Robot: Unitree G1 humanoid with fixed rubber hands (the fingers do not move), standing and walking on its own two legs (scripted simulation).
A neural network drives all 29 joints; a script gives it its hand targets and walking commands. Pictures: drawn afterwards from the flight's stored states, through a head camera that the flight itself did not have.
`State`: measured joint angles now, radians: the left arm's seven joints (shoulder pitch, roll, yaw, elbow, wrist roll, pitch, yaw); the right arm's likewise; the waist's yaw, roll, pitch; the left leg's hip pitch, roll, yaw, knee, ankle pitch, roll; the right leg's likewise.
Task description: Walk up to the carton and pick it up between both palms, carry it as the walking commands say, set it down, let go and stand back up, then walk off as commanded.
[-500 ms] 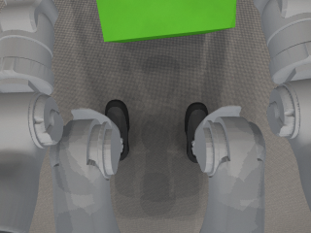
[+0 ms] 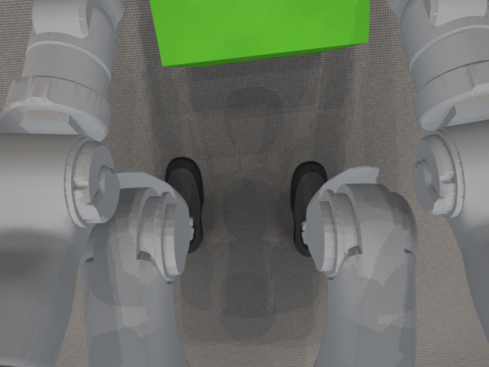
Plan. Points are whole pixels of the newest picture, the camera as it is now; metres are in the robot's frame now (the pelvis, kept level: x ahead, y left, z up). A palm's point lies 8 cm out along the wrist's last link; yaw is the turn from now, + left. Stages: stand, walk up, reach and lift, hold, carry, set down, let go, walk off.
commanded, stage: reach and lift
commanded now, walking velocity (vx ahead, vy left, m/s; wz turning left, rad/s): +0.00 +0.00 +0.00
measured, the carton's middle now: out of the picture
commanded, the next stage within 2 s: none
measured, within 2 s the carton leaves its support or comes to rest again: leaves its support in 0.76 s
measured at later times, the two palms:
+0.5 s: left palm out of the picture +0.56 +0.16 -0.19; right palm out of the picture +0.57 -0.17 -0.18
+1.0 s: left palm out of the picture +0.56 +0.16 -0.14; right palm out of the picture +0.57 -0.16 -0.14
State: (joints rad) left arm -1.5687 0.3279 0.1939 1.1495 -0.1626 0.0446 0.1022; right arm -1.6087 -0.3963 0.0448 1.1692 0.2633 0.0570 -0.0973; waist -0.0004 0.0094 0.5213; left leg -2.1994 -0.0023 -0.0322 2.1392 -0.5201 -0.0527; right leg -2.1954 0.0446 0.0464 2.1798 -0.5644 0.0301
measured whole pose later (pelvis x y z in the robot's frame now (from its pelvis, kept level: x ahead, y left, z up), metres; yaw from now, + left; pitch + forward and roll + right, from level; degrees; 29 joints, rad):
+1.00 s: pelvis -0.01 +0.00 -0.01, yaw +0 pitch +29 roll +1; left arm -1.58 0.33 0.22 1.05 -0.16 0.22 0.17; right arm -1.63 -0.38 -0.01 1.05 0.20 0.26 -0.12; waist 0.00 0.00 0.52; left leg -2.16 -0.01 -0.04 2.15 -0.49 -0.05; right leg -2.15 0.04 0.05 2.20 -0.54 0.03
